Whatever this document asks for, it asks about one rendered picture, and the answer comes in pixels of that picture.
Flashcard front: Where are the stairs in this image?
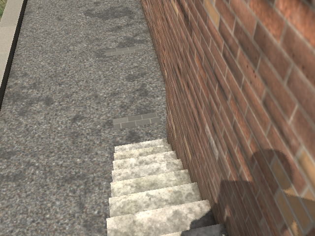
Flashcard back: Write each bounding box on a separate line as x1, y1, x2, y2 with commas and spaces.
106, 138, 228, 236

